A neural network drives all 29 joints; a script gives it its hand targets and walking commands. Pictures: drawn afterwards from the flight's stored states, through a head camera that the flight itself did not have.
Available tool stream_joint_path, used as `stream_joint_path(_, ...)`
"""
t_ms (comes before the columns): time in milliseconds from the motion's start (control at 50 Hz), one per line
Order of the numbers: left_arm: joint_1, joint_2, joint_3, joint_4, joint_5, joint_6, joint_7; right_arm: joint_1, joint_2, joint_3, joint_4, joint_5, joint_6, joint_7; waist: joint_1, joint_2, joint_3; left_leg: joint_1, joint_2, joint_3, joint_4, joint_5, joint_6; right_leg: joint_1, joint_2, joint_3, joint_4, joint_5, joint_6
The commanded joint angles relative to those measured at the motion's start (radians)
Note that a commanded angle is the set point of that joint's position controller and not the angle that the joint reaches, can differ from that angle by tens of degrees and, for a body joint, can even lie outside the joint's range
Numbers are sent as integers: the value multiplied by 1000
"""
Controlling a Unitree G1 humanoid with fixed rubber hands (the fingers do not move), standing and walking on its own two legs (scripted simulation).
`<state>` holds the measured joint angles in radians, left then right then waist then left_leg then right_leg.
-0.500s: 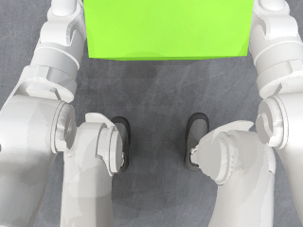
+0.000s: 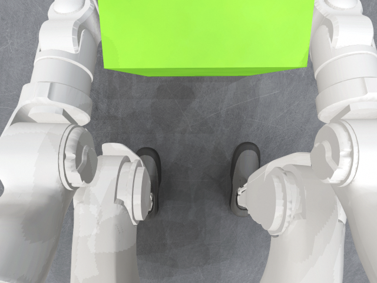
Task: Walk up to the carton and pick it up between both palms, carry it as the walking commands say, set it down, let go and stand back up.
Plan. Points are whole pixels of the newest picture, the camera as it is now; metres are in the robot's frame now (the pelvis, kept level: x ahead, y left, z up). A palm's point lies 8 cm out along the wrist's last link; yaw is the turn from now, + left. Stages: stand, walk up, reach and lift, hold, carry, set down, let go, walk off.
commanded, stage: reach and lift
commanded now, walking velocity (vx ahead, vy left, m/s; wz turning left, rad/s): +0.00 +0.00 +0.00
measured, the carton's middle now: (200, 2) +0.55 -0.01 -0.22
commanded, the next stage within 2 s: none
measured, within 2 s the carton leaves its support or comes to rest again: leaves its support in 0.26 s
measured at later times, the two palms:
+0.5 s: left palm out of the picture +0.55 +0.16 -0.10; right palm out of the picture +0.56 -0.17 -0.10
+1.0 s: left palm out of the picture +0.55 +0.16 -0.04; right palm out of the picture +0.55 -0.17 -0.05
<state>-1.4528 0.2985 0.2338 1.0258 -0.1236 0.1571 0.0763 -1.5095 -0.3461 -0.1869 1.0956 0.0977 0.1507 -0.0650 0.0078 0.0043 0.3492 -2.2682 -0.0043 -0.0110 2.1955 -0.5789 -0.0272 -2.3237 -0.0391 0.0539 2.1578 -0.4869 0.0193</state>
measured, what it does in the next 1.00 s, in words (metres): rises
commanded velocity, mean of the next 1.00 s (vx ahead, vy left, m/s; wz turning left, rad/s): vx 0.00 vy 0.00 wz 0.00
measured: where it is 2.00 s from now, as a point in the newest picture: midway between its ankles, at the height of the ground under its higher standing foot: (194, 193)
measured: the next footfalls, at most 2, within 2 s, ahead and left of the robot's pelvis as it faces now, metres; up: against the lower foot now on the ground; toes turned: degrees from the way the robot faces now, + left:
none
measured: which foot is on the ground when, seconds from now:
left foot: down 0.00-1.00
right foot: down 0.00-1.00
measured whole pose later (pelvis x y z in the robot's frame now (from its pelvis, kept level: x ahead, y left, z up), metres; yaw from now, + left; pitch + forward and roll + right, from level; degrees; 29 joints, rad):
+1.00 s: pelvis +0.02 +0.00 +0.07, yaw +0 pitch +49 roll +1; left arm -1.20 0.15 0.39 0.69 0.05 0.37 0.04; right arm -1.24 -0.19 -0.36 0.73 -0.07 0.37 -0.03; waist 0.02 0.01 -0.02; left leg -2.24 -0.01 -0.03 1.95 -0.56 -0.04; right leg -2.28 -0.02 0.04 1.92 -0.49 0.03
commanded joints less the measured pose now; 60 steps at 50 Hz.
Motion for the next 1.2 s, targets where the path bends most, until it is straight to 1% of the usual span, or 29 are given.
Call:
stream_joint_path(0,-592,-851,-296,-187,-49,24,-260,-498,877,245,-161,44,29,259,6,-26,-1144,457,-89,109,-199,160,19,632,99,-116,-123,146,-24)
stream_joint_path(80,-630,-884,-325,-248,-65,40,-264,-523,902,266,-215,57,45,272,5,-21,-1249,508,-89,111,-199,187,15,664,96,-128,-119,170,-24)
stream_joint_path(200,-671,-961,-391,-380,-113,51,-256,-558,964,317,-345,93,56,275,3,-19,-1540,627,-103,112,-197,350,10,779,109,-146,-116,326,-26)
stream_joint_path(260,-656,-991,-401,-419,-112,57,-252,-553,996,326,-389,93,63,272,5,-22,-1623,644,-112,113,-202,413,11,802,120,-148,-123,386,-28)
stream_joint_path(300,-640,-1011,-401,-436,-104,63,-248,-541,1011,328,-404,88,68,270,8,-20,-1637,652,-116,111,-214,431,10,790,125,-150,-134,397,-27)
stream_joint_path(360,-600,-1030,-385,-425,-76,78,-248,-516,1024,315,-404,69,81,273,5,-17,-1605,648,-119,108,-241,416,10,747,131,-154,-162,364,-26)
stream_joint_path(440,-544,-1050,-345,-378,-26,99,-262,-461,1044,277,-361,25,100,279,0,-11,-1505,578,-124,113,-286,347,9,711,134,-150,-205,299,-27)
stream_joint_path(520,-512,-1059,-308,-352,11,117,-277,-423,1065,244,-337,-16,121,284,-3,-13,-1469,531,-129,119,-322,313,6,714,136,-145,-243,278,-27)
stream_joint_path(600,-494,-1064,-285,-347,36,129,-289,-399,1076,223,-335,-47,137,289,-5,-15,-1466,511,-131,121,-348,307,2,724,139,-140,-271,277,-27)
stream_joint_path(680,-492,-1067,-286,-368,43,138,-295,-401,1085,231,-368,-52,147,291,-1,-22,-1516,525,-131,122,-364,327,0,758,142,-138,-289,299,-26)
stream_joint_path(800,-495,-1071,-316,-423,27,155,-300,-422,1108,282,-447,-28,164,289,15,-43,-1642,578,-130,127,-380,378,-1,843,147,-140,-308,353,-19)
stream_joint_path(900,-475,-1088,-339,-461,17,177,-309,-405,1138,307,-482,-21,188,291,22,-50,-1715,611,-132,129,-403,408,-1,887,153,-141,-333,384,-15)
stream_joint_path(1000,-430,-1117,-340,-467,27,199,-321,-355,1168,299,-474,-40,210,297,22,-46,-1709,614,-135,127,-443,410,-2,882,161,-140,-374,379,-15)
stream_joint_path(1180,-408,-1146,-305,-431,61,217,-335,-316,1182,240,-432,-88,227,316,16,-28,-1615,628,-137,117,-527,341,0,833,165,-140,-457,284,-24)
